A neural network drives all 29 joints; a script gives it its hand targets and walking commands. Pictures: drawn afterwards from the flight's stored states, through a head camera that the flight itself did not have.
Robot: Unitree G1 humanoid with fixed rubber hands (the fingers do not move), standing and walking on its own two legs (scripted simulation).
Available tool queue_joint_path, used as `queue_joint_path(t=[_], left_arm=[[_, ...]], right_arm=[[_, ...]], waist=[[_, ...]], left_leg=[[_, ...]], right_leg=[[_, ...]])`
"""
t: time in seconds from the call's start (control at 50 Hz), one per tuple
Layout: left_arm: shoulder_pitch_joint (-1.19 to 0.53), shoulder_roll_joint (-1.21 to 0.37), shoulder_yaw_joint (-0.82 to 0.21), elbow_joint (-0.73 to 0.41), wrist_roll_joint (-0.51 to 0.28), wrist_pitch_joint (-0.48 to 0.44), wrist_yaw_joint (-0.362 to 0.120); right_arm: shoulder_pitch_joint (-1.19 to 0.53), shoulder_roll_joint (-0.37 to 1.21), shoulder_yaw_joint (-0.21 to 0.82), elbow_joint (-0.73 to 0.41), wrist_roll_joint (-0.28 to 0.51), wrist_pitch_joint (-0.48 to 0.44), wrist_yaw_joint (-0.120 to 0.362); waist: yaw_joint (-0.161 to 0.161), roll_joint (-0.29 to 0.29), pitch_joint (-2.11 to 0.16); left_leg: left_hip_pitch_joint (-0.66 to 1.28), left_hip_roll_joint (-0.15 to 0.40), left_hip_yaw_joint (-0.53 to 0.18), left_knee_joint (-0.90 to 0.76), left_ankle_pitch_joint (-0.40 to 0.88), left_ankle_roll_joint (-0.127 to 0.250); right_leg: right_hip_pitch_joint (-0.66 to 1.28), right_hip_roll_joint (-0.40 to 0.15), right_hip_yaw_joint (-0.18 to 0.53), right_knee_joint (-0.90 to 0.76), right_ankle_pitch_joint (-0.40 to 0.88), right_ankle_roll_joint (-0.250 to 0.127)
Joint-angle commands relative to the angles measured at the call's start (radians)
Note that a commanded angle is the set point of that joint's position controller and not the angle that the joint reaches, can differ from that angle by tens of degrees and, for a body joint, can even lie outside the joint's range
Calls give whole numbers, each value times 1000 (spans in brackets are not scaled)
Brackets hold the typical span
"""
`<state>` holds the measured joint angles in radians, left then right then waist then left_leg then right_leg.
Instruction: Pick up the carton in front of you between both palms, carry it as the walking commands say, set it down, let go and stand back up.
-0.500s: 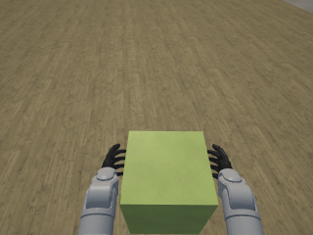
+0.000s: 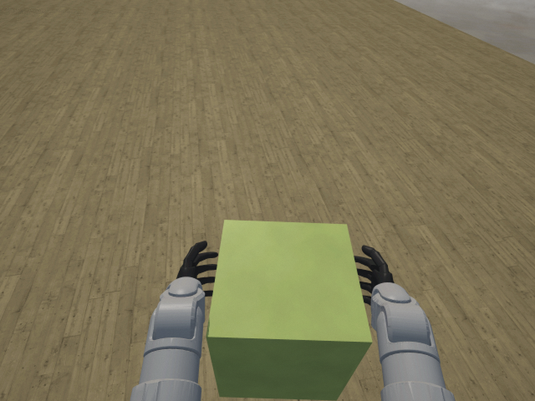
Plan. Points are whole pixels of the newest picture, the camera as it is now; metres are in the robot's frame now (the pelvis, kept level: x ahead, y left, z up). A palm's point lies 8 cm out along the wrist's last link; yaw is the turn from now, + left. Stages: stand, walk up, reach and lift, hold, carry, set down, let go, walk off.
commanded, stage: hold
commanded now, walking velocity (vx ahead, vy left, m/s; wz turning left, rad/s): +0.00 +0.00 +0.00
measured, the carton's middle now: (281, 312) +0.30 +0.00 -0.05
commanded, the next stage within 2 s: set down in 0.18 s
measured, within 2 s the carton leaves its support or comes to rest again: neither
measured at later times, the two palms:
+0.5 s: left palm (196, 282) +0.32 +0.15 +0.00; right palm (370, 281) +0.34 -0.15 +0.01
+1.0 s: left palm (193, 314) +0.36 +0.18 -0.19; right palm (328, 308) +0.39 -0.11 -0.18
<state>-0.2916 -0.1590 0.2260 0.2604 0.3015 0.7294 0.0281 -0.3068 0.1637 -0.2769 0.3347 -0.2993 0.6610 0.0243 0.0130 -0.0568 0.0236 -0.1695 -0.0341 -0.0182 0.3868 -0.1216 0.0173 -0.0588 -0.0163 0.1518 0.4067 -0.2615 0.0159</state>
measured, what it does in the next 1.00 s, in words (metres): lowers itself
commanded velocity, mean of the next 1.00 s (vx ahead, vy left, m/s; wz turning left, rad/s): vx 0.00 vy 0.00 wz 0.00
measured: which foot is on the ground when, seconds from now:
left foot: down 0.00-1.00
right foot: down 0.00-1.00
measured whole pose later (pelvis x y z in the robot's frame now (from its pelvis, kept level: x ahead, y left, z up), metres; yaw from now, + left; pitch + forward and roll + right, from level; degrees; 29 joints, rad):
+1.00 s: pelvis -0.04 -0.02 -0.11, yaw -1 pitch +36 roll -2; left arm -0.72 -0.08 0.48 0.48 0.28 0.26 -0.04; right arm -0.71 0.15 -0.39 0.54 -0.19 0.21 -0.09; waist 0.08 -0.07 -0.10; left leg -1.41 -0.03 -0.11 1.03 -0.26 -0.04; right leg -1.31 0.10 0.12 1.09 -0.42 0.05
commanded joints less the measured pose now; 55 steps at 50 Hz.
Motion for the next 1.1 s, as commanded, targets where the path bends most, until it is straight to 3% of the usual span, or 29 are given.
queue_joint_path(t=[0.0,0.18,0.28,0.4,0.48,0.54,0.6,0.68,0.78,0.84,0.98,1.08], left_arm=[[-545,-993,-590,-32,-300,-52,-293],[-541,-986,-576,-21,-293,-51,-292],[-607,-928,-499,40,-248,-80,-303],[-730,-812,-286,220,-129,-173,-315],[-711,-686,-131,315,-24,-260,-297],[-677,-638,-88,336,13,-347,-294],[-692,-663,-137,326,-9,-445,-303],[-743,-726,-262,299,-81,-550,-308],[-819,-748,-407,189,-160,-600,-291],[-848,-756,-426,162,-176,-578,-280],[-934,-799,-313,283,-110,-458,-312],[-1049,-812,-275,331,-103,-409,-308]], right_arm=[[-530,945,523,-30,255,-39,268],[-547,943,536,-43,259,-33,260],[-615,975,516,14,242,-45,244],[-728,975,353,196,134,-124,197],[-715,875,198,272,40,-210,139],[-668,821,155,291,2,-303,110],[-665,844,218,281,21,-408,94],[-721,892,399,246,103,-520,73],[-832,888,563,128,190,-580,48],[-885,874,591,102,210,-559,49],[-1005,873,447,249,167,-438,148],[-1106,849,350,346,145,-397,188]], waist=[[-13,87,-286],[-9,78,-282],[22,45,-241],[53,13,-182],[57,19,-189],[49,27,-261],[48,28,-419],[81,47,-716],[98,75,-1122],[104,53,-1198],[124,17,-983],[118,42,-989]], left_leg=[[397,-17,-70,-44,13,-62],[403,-28,-54,-36,76,-54],[354,-47,-25,-17,24,-36],[229,-66,-2,63,-32,-5],[93,-69,0,143,53,4],[-11,-74,6,211,155,-3],[-93,-78,13,296,282,-13],[-149,-74,3,433,477,-11],[-90,-62,-7,590,680,-24],[-168,-69,13,631,607,-39],[-542,-86,47,671,122,-48],[-619,-80,45,746,19,-59]], right_leg=[[-265,111,-67,-102,3,-55],[-257,114,-71,-109,31,-44],[-284,112,-77,-107,-11,-27],[-381,109,-76,-49,-66,-8],[-448,120,-76,30,8,7],[-499,133,-81,98,116,17],[-540,144,-85,181,256,28],[-645,159,-83,306,406,45],[-853,182,-110,442,431,53],[-936,193,-135,499,351,60],[-1153,212,-173,612,-25,39],[-1351,222,-199,706,-150,20]])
